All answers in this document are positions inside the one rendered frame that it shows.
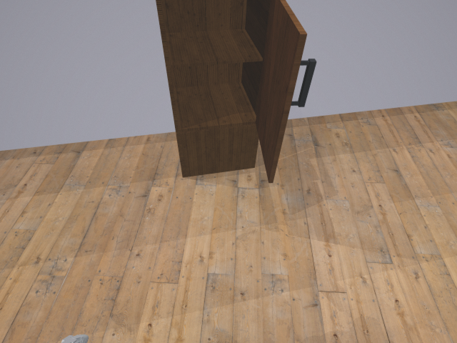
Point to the cupboard door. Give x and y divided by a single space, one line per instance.
285 41

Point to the handle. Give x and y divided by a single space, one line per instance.
310 66

